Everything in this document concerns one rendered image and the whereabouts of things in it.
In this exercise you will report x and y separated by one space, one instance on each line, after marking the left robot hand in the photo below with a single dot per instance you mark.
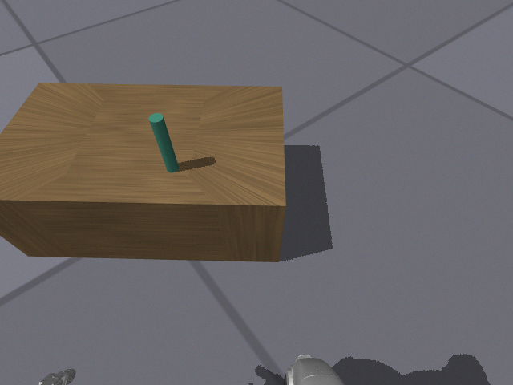
61 378

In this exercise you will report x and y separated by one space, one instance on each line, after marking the can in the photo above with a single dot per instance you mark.
163 140

